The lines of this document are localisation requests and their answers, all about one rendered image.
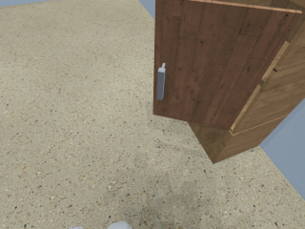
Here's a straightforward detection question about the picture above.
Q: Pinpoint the handle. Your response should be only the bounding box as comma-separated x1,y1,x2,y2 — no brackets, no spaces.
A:
156,63,166,100

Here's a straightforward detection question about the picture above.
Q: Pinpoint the cupboard door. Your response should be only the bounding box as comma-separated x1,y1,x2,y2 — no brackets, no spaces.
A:
152,0,302,131

